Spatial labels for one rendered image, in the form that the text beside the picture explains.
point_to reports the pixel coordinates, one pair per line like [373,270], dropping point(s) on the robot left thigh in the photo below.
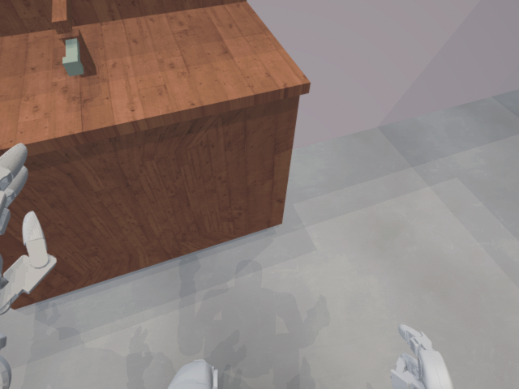
[196,375]

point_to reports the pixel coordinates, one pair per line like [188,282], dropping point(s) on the robot left hand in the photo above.
[27,272]

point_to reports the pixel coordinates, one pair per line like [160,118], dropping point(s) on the robot right hand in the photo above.
[428,372]

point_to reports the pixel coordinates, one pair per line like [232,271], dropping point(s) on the tap lever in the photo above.
[72,61]

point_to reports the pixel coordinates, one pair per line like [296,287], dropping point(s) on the counter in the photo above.
[177,137]

